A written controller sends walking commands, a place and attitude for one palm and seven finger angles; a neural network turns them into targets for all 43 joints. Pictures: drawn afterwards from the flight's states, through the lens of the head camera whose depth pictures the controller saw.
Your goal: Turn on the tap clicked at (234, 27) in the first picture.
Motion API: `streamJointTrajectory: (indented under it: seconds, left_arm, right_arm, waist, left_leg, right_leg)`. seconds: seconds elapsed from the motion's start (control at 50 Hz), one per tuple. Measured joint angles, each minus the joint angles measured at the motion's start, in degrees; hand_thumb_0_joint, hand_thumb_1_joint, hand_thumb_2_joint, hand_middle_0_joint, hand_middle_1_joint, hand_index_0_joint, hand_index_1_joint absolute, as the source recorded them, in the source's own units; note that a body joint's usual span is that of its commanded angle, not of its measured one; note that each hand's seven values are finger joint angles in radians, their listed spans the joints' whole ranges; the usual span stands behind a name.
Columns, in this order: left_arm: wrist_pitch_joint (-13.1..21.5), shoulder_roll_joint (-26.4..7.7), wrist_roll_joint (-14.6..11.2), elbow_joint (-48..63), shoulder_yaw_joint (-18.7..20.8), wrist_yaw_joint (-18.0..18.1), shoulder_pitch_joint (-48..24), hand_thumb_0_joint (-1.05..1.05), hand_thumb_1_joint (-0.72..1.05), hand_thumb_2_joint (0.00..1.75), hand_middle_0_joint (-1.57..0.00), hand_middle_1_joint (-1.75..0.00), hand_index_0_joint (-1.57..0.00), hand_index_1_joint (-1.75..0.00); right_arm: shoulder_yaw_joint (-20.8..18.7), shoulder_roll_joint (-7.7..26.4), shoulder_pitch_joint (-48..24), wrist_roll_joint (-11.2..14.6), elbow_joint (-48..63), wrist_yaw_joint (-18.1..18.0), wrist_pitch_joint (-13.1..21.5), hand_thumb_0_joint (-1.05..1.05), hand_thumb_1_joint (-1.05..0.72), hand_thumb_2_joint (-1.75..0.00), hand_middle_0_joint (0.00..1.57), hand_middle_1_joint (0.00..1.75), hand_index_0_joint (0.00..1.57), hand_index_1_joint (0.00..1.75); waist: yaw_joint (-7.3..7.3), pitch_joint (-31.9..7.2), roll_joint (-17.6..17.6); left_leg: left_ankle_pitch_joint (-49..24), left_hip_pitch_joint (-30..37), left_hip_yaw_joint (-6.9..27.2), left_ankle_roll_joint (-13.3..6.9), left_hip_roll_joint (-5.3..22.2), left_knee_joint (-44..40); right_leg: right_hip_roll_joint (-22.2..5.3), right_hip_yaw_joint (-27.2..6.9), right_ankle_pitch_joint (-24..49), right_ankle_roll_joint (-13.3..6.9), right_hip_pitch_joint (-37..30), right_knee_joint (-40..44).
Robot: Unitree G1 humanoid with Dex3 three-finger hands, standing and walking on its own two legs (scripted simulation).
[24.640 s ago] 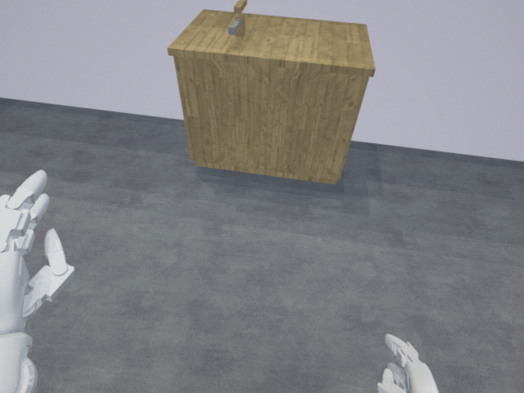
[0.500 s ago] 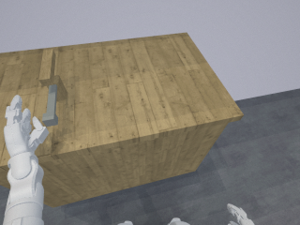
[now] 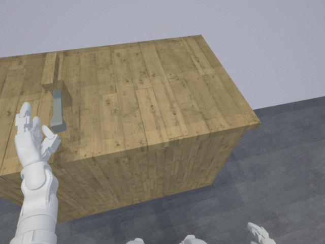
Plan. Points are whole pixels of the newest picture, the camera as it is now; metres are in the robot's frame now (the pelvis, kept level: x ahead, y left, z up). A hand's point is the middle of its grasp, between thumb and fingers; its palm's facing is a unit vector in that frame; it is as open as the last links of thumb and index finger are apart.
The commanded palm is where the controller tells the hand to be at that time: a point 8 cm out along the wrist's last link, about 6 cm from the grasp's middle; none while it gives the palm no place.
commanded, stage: push the lever round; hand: left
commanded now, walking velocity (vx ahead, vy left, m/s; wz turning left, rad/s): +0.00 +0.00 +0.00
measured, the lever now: (58, 124) +0.38 +0.28 +0.06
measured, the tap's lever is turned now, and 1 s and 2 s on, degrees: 5 29 60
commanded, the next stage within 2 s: none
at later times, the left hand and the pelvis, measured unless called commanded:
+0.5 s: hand (69, 134) +0.36 +0.25 +0.06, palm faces +0.62 -0.79 -0.05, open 7.6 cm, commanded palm +0.32 +0.27 +0.06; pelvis +0.00 +0.00 +0.00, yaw +0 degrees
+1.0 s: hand (87, 127) +0.38 +0.21 +0.06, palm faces +0.70 -0.72 -0.06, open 7.6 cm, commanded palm +0.34 +0.23 +0.06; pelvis +0.00 +0.00 +0.00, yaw +0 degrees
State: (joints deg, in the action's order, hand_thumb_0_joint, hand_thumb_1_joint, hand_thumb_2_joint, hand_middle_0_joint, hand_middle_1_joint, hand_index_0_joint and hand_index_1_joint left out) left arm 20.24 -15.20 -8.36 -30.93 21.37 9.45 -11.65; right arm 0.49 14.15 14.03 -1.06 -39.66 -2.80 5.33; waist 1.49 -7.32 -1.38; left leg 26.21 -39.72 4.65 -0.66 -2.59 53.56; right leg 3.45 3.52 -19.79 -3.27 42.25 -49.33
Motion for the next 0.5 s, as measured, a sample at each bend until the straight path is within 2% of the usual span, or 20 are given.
streamJointTrajectory:
  seconds: [0.5]
  left_arm:
    - [-0.62,5.31,4.47,-0.24,-3.78,13.62,-2.12,0.02,0.94,0.92,-0.15,-0.15,-0.16,-0.15]
  right_arm:
    - [-0.29,-0.89,-1.04,-1.42,-0.67,0.81,-1.63,0.01,-0.90,-0.90,0.20,0.30,0.21,0.30]
  waist:
    - [0.19,-0.64,-0.22]
  left_leg:
    - [-0.40,0.50,-0.07,0.13,-0.09,-0.69]
  right_leg:
    - [-0.13,-0.07,0.20,-0.11,-0.37,0.34]
